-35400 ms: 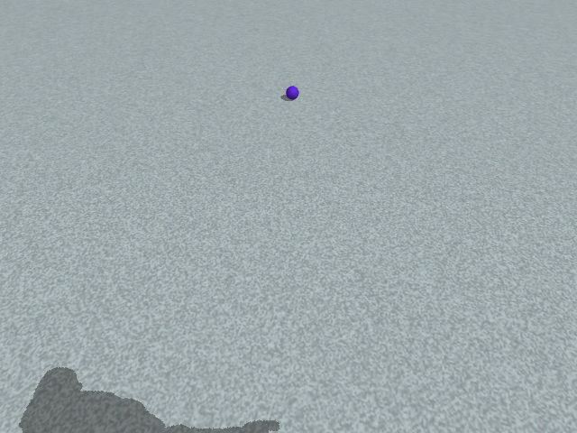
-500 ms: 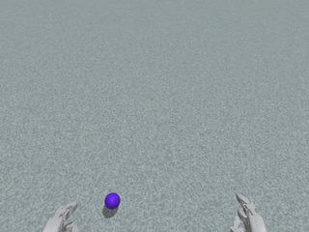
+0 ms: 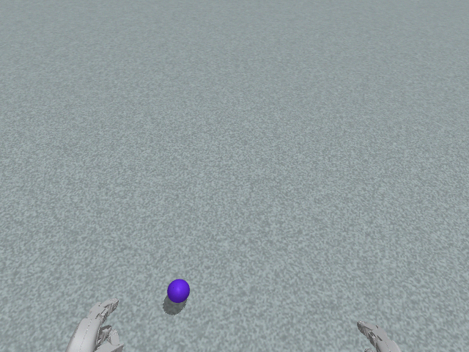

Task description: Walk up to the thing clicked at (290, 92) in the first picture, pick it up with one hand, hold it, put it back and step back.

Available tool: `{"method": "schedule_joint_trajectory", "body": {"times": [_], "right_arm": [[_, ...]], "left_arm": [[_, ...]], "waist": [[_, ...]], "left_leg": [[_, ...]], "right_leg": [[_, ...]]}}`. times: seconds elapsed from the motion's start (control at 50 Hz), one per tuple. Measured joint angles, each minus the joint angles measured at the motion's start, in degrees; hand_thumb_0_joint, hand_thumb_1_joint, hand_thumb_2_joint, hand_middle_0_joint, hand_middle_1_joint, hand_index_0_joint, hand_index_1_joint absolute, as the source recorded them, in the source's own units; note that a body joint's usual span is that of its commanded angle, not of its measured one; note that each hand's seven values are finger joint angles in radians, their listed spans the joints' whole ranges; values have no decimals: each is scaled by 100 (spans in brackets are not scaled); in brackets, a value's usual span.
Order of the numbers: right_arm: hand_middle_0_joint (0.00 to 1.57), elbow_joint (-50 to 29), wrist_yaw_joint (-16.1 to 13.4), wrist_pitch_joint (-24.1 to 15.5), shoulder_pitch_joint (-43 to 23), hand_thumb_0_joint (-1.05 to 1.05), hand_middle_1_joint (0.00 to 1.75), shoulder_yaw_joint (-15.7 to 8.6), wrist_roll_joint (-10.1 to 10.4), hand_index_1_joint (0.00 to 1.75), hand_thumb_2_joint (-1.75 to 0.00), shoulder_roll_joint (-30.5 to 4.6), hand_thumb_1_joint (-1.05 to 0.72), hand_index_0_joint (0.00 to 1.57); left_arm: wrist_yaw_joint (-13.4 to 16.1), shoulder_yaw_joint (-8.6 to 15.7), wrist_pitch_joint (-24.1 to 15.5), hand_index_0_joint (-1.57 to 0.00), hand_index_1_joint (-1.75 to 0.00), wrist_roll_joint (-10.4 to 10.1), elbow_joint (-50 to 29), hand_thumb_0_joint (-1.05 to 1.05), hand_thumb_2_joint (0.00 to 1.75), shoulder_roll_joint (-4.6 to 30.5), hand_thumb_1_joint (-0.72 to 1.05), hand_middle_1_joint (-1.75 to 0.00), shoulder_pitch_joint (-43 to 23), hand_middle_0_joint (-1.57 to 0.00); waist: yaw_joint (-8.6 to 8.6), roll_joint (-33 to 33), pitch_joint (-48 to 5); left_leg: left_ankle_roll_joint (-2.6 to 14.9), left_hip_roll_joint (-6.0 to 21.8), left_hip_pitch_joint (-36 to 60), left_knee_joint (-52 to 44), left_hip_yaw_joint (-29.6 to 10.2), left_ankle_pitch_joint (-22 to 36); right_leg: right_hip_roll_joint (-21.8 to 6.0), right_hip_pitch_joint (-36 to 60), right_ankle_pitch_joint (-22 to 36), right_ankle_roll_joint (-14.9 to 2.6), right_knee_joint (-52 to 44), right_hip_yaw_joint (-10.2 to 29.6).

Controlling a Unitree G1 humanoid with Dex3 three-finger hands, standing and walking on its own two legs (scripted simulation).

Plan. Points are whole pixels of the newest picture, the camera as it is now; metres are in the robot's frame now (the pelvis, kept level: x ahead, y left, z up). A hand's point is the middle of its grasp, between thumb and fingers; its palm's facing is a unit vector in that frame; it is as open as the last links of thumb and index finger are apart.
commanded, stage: stand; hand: left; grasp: from above
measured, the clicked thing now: (178, 290) +0.47 +0.22 -0.69
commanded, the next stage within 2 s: none
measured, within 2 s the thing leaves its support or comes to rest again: neither
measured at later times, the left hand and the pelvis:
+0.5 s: hand out of the picture +0.03 +0.25 -0.12, palm faces +0.05 -0.95 -0.32, open 7.4 cm; pelvis +0.00 +0.01 +0.04, yaw +0 degrees
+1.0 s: hand out of the picture +0.03 +0.25 -0.11, palm faces +0.03 -0.94 -0.34, open 7.4 cm; pelvis -0.01 +0.00 +0.05, yaw +1 degrees
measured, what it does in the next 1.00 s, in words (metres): stands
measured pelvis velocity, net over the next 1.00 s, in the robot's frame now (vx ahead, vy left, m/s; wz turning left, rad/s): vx -0.01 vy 0.00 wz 0.01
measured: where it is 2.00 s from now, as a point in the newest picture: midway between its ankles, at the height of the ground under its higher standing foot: outside the picture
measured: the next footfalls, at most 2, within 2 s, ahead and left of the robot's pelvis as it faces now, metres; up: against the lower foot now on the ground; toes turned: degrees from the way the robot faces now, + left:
none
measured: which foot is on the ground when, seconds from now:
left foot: down 0.00-1.00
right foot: down 0.00-1.00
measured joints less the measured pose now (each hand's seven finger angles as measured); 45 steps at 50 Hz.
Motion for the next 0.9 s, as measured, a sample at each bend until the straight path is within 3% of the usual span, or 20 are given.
{"method": "schedule_joint_trajectory", "body": {"times": [0.16,0.38,0.58,0.9], "right_arm": [[20,744,198,264,6,1,30,-260,108,30,-90,-130,-90,20],[20,1528,153,425,-28,1,30,-230,200,30,-90,-30,-90,20],[20,1900,164,463,-129,1,30,-226,257,30,-90,-41,-90,20],[20,2110,196,475,-213,1,30,-199,276,30,-90,-210,-90,20]], "left_arm": [[37,217,-458,-20,-30,-15,1954,1,90,83,91,-30,-178,-20],[14,200,-629,-20,-30,-72,3424,1,90,-6,91,-30,-138,-20],[5,176,-695,-20,-30,-73,3998,0,90,23,91,-30,-244,-20],[-43,159,-739,-20,-30,-95,4181,0,90,138,91,-30,-449,-20]], "waist": [[-7,2,230],[8,69,399],[-1,140,448],[-63,135,399]], "left_leg": [[54,-29,828,-824,20,348],[92,-67,1758,-2065,16,965],[93,-98,2115,-2622,-6,1288],[28,-39,2167,-2865,-35,1457]], "right_leg": [[-35,845,388,76,-879,15],[-80,1815,1061,138,-2212,2],[-112,2157,1350,152,-2719,-21],[-54,2188,1496,93,-2918,-46]]}}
